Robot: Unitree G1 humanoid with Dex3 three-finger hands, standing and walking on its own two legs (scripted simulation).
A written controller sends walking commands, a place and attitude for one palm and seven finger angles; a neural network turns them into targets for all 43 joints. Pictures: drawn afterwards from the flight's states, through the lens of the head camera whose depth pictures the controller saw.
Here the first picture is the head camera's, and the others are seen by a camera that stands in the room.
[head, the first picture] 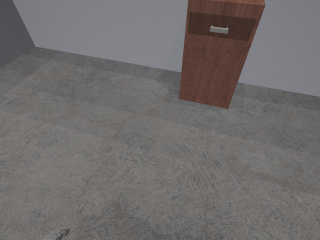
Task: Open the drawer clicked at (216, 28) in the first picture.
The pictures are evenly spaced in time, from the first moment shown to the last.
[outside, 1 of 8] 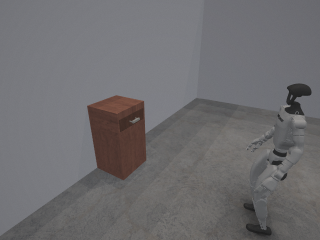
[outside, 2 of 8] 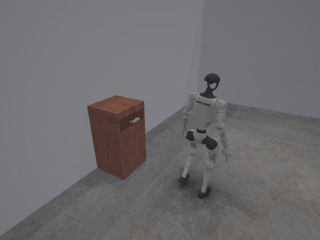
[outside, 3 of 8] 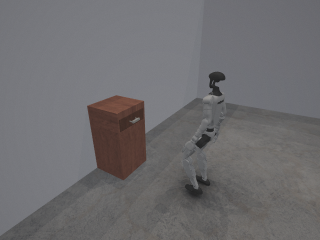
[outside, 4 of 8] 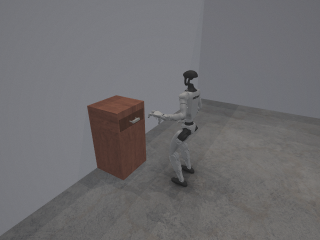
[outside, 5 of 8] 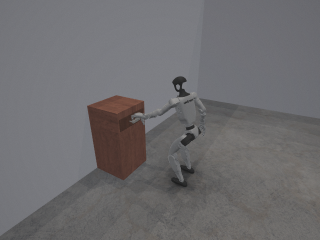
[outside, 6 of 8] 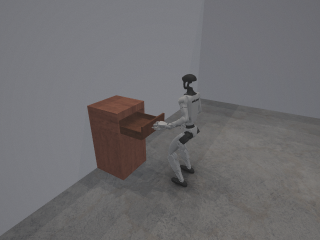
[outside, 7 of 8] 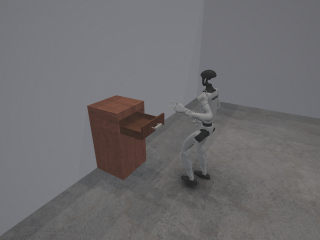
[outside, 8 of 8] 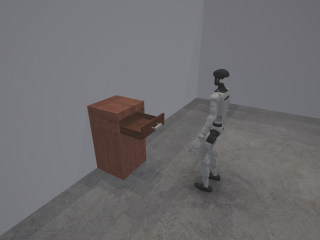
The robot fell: no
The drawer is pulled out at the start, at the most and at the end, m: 0.00 0.30 0.30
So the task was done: yes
